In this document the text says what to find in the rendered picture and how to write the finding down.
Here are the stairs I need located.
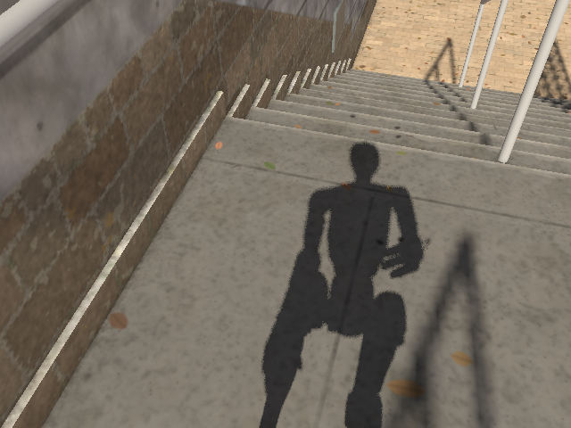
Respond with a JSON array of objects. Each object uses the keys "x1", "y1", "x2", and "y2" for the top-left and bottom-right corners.
[{"x1": 245, "y1": 69, "x2": 571, "y2": 175}]

